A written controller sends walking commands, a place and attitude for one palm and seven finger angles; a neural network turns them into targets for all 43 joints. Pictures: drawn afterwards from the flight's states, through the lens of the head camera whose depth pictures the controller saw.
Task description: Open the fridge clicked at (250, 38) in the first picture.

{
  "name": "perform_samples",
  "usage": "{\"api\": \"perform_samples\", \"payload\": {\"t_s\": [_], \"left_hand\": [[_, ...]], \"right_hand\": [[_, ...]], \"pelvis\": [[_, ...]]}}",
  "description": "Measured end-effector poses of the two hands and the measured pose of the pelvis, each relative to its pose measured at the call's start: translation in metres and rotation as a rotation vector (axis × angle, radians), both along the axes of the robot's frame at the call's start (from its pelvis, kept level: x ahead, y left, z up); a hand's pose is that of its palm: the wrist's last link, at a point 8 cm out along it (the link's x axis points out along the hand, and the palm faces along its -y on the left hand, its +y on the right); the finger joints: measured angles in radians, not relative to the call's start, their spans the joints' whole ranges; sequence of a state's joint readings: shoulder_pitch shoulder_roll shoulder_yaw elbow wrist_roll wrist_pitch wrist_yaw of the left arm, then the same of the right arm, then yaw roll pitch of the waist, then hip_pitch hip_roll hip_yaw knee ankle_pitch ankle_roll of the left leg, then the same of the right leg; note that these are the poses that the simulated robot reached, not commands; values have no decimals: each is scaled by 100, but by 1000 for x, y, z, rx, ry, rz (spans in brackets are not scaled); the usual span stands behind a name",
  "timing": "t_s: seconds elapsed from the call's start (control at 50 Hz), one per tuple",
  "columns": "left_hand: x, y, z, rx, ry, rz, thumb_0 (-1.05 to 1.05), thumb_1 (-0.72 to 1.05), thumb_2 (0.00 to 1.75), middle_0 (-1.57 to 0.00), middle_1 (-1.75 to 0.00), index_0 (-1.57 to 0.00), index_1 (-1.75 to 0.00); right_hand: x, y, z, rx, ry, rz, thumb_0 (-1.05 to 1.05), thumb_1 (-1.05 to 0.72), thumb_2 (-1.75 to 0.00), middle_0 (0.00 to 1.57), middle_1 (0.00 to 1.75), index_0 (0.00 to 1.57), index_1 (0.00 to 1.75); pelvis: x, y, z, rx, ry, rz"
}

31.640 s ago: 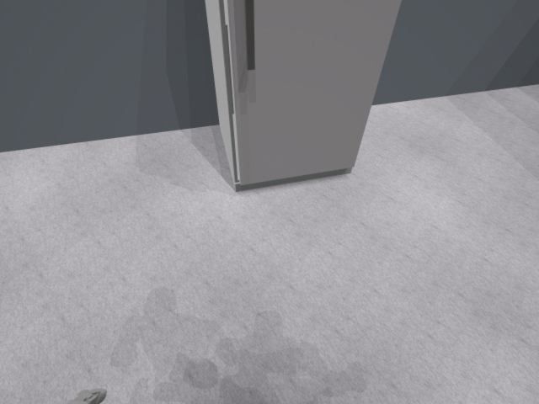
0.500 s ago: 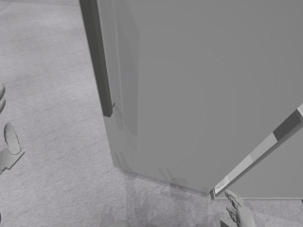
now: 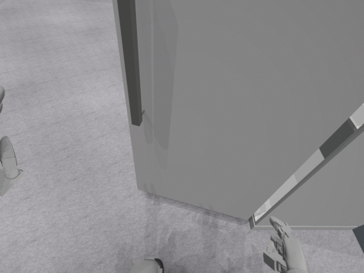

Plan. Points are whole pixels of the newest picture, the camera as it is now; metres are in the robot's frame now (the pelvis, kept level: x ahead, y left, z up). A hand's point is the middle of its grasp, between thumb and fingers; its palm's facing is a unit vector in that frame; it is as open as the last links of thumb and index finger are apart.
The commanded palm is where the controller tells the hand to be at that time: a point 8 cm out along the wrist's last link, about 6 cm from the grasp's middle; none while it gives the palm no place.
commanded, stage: step back with the hand held close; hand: left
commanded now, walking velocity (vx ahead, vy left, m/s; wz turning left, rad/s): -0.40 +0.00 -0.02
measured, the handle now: (134, 48) +0.56 +0.16 +0.19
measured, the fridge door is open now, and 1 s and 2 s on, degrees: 75 75 75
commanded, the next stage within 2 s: stop stepping back and stand still in 0.24 s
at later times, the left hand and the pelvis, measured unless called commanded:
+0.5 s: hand out of the picture +0.13 +0.26 +0.19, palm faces +0.24 -0.84 -0.48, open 7.4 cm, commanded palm +0.08 +0.31 +0.19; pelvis -0.09 +0.02 +0.02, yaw -5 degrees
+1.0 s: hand out of the picture +0.08 +0.29 +0.18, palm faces +0.37 -0.80 -0.48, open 7.4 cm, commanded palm +0.03 +0.33 +0.19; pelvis -0.13 +0.04 +0.01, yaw -3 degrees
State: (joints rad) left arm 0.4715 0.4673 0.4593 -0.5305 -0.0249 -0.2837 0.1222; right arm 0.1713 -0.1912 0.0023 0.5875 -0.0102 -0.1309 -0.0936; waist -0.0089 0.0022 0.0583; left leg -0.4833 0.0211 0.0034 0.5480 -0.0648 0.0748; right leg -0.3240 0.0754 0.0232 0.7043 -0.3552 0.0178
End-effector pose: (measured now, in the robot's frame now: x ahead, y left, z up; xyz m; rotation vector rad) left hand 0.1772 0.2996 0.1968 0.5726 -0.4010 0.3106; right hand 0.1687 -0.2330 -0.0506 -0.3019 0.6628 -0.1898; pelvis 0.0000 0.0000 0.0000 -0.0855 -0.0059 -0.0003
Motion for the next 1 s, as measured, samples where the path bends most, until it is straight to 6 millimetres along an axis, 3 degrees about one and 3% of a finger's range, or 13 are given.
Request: {"api": "perform_samples", "payload": {"t_s": [0.08, 0.18, 0.28, 0.38, 0.5, 0.6, 0.68, 0.8, 0.9, 1.0], "left_hand": [[-19, 10, 5, -24, 18, 41, 1, 89, 90, -21, -30, -22, -30], [-39, 0, -1, -64, 29, 17, 1, 89, 90, -20, -30, -21, -30], [-31, -1, -4, -104, -14, -44, 1, 89, 90, -21, -30, -22, -30], [-29, 7, -3, -72, 32, -96, 1, 89, 90, -21, -30, -22, -30], [-76, 5, 8, -21, 132, -113, 1, 89, 90, -21, -30, -22, -30], [-117, 15, 6, -7, 149, -24, 1, 89, 90, -21, -30, -22, -30], [-129, 31, -6, -115, 82, 63, 1, 89, 90, -21, -30, -22, -30], [-121, 41, -25, -220, 36, 78, 1, 89, 90, -20, -30, -21, -30], [-125, 31, -6, -94, 69, 18, 1, 89, 90, -20, -30, -21, -30], [-136, 30, 4, -13, 82, 19, 1, 89, 90, -21, -30, -22, -30]], "right_hand": [[-15, 9, 2, 28, 20, 19, 1, -91, -90, 20, 30, 20, 30], [-32, 14, -6, 44, 43, 35, 1, -91, -90, 21, 30, 20, 31], [-57, 16, -6, 13, 72, -10, 1, -91, -90, 21, 30, 20, 31], [-84, 22, 6, 22, 38, -51, 1, -91, -90, 21, 30, 20, 30], [-127, 22, 21, 34, 16, -76, 1, -91, -90, 21, 30, 20, 31], [-155, 13, 4, 13, 66, -56, 1, -90, -90, 21, 30, 20, 31], [-175, 8, -6, 2, 104, -91, 1, -91, -90, 21, 30, 20, 31], [-187, 18, -10, -9, 71, -111, 2, -91, -90, 20, 30, 20, 30], [-188, 41, -4, 64, 28, -75, 2, -91, -90, 20, 30, 20, 30], [-183, 48, -15, 104, 69, -31, 1, -90, -90, 21, 30, 20, 31]], "pelvis": [[-10, 0, 8, -13, 31, -5], [-29, 3, 5, 14, 31, -68], [-36, 15, 4, 35, 25, -77], [-67, 23, 10, 41, 21, -78], [-89, 24, 22, 11, 31, -84], [-112, 25, 15, 56, 18, -89], [-116, 31, 12, 62, -5, -87], [-124, 44, 4, 74, -29, -57], [-130, 39, 12, 78, -17, -49], [-130, 37, 10, 67, 0, -53]]}}
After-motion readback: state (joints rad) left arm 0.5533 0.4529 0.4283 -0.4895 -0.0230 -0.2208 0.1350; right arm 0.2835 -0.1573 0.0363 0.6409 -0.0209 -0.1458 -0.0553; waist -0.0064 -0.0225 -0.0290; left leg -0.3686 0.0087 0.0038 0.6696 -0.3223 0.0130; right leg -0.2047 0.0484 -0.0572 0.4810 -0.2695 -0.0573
